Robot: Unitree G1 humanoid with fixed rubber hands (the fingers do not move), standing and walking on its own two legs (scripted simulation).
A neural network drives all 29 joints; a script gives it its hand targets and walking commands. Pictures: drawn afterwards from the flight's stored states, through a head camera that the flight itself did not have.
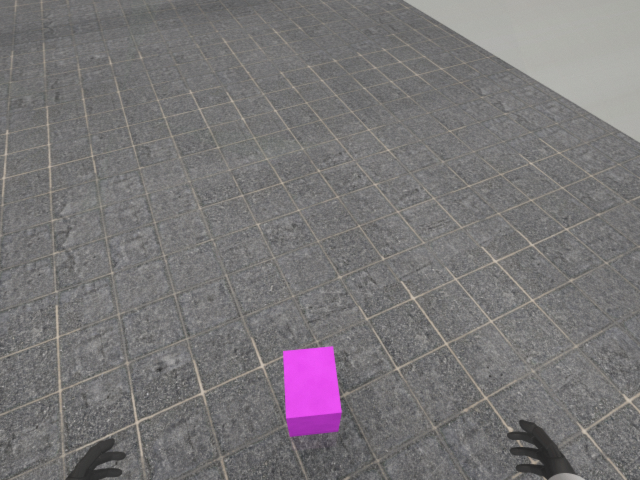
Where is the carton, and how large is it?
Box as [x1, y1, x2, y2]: [283, 346, 341, 436]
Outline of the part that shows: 332,346 283,351 286,420 290,436 337,431 341,411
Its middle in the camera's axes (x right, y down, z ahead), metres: -0.02 +0.46 +1.12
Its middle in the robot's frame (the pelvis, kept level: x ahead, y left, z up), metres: +0.43 +0.01 -0.68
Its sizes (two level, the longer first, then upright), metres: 0.181 0.144 0.194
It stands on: the floor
